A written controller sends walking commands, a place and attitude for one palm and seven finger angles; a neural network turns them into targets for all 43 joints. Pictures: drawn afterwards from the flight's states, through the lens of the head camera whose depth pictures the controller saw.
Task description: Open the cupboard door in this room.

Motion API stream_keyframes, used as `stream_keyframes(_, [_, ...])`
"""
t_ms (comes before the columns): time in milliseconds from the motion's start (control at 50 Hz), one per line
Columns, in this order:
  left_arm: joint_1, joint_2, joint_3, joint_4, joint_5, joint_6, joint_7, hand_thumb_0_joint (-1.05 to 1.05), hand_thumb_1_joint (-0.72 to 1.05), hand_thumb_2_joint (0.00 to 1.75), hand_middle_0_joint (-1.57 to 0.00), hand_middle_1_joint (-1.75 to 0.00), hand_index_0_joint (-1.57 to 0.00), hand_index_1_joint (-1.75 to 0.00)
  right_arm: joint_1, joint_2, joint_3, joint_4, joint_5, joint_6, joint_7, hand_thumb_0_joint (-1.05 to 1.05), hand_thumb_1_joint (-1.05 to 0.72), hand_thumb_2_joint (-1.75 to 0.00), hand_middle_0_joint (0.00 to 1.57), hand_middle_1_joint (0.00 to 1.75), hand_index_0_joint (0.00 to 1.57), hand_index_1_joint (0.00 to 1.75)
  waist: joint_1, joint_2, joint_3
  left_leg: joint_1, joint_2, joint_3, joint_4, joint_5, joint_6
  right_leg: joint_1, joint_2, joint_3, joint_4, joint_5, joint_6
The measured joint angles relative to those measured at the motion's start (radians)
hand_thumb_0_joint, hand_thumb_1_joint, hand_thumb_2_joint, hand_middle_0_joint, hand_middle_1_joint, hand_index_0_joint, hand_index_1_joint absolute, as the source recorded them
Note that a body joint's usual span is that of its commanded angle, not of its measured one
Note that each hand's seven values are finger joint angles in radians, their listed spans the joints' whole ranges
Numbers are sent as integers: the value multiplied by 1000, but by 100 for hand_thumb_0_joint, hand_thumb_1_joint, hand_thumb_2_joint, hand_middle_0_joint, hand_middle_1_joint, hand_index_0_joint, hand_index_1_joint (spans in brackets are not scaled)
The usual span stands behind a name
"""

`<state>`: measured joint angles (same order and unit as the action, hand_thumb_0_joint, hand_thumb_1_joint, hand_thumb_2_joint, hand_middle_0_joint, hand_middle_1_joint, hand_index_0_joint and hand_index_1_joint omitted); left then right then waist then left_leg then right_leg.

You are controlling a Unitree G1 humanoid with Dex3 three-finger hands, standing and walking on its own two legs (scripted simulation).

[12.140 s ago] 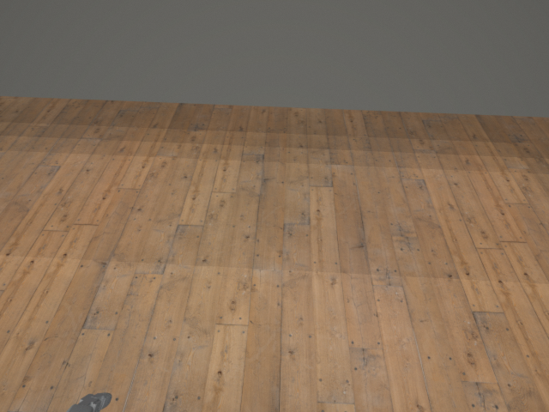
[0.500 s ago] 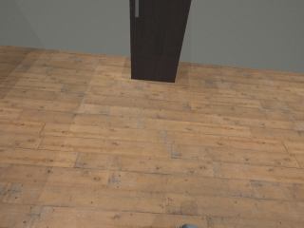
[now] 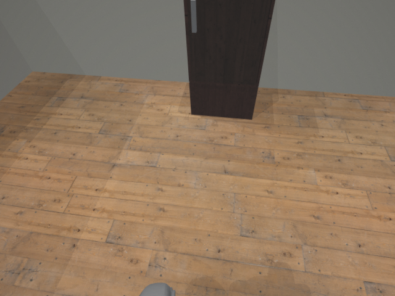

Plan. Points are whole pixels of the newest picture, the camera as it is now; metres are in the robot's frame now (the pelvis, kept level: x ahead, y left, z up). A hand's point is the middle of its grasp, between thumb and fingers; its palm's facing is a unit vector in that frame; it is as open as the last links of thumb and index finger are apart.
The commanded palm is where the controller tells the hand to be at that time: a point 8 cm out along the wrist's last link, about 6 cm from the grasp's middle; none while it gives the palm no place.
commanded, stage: turn or walk to find it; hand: left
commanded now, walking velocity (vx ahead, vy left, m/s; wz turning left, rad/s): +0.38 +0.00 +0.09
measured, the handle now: (194, 14) +1.41 +0.09 -0.02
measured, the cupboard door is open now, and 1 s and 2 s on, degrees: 0 0 0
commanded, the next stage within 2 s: stand and wait in 0.16 s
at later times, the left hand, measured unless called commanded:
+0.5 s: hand (114, 272) +0.20 +0.23 -0.18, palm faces +0.07 -0.98 -0.18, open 7.4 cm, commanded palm none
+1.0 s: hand (135, 245) +0.27 +0.19 -0.17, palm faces +0.05 -0.97 -0.22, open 7.2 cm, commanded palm none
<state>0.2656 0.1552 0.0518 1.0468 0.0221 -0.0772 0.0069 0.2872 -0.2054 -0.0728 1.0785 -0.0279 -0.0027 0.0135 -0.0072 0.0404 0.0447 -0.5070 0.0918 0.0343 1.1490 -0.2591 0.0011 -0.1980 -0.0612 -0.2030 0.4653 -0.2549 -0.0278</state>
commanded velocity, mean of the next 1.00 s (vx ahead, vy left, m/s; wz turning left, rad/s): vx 0.05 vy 0.00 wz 0.01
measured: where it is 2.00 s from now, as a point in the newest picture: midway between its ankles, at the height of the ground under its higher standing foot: outside the picture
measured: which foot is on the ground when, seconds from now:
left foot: up 0.00-0.24, down 0.26-1.00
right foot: down 0.00-0.26, up 0.28-0.62, down 0.64-1.00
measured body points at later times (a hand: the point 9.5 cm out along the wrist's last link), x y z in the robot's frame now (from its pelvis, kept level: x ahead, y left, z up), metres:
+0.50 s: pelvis +0.19 +0.06 +0.00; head +0.21 +0.07 +0.45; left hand +0.20 +0.28 -0.16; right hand +0.28 -0.18 -0.14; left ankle +0.22 +0.15 -0.74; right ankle +0.19 -0.08 -0.68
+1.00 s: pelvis +0.26 +0.01 +0.00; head +0.27 +0.00 +0.45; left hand +0.27 +0.24 -0.15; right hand +0.21 -0.19 -0.17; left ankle +0.22 +0.15 -0.74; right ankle +0.26 -0.08 -0.74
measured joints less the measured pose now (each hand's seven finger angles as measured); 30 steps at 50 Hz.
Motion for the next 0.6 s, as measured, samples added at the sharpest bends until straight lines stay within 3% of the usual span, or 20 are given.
stream_keyframes(120, [96, 1, -15, 70, 3, 2, -6, 0, 93, 90, -20, -30, -20, -30, -105, -2, 0, -52, 2, -3, 17, 0, -92, -90, 19, 29, 20, 30, 21, -14, -7, -50, 38, 41, -276, 82, -29, 127, 8, -18, -102, -25, 22])
stream_keyframes(240, [155, -9, -20, 107, 1, 15, -6, 1, 92, 90, -20, -30, -20, -30, -188, 15, 19, -75, 3, -19, 23, 0, -92, -90, 19, 29, 20, 30, 65, -37, 24, 53, 8, 90, -531, 85, -8, 212, -15, -27, -55, -135, 75])
stream_keyframes(260, [169, -13, -22, 112, -1, 19, -5, 1, 91, 90, -20, -30, -20, -30, -194, 14, 24, -82, 1, -30, 21, 0, -92, -90, 19, 29, 20, 30, 68, -36, 25, 94, 1, 98, -581, 124, -1, 203, -24, -21, 6, -173, 83])
stream_keyframes(300, [155, -12, -24, 123, -9, 38, -4, 1, 91, 90, -20, -30, -20, -30, -211, 28, 29, -87, -1, -50, 8, 0, -92, -90, 19, 30, 20, 30, 64, -58, 47, 95, -16, 114, -518, 85, 30, 115, -58, 30, 254, -250, 67])
stream_keyframes(340, [127, -10, -26, 120, -14, 52, 3, 1, 91, 90, -20, -30, -20, -30, -211, 41, 41, -83, 5, -57, -4, 0, -91, -90, 19, 30, 20, 30, 69, -60, 56, 120, -16, 129, -497, 27, 50, -6, -42, 98, 511, -296, 54])
stream_keyframes(400, [68, -2, -21, 101, -11, 58, 4, 1, 91, 90, -20, -30, -20, -30, -184, 62, 50, -63, 8, -56, -17, 0, -91, -90, 19, 30, 20, 30, 56, -57, 51, 186, -26, 141, -569, 33, 41, -144, -42, 114, 655, -239, 56])
stream_keyframes(500, [-21, 9, -13, 40, -8, 66, 11, 1, 91, 90, -20, -30, -20, -30, -136, 46, 29, -48, 17, -57, -39, -4, -96, -90, 20, 30, 20, 30, 28, -65, 15, 267, -62, 152, -688, 61, 51, -245, -54, 128, 532, -118, 72])
stream_keyframes(600, [-72, 22, -16, 3, -3, 72, 17, 1, 93, 90, -20, -30, -20, -30, -81, 42, 33, -3, 9, -23, -36, -2, -94, -90, 20, 30, 20, 30, 14, -58, -12, 306, -72, 146, -685, 31, 31, -168, -43, 117, 267, -48, 78])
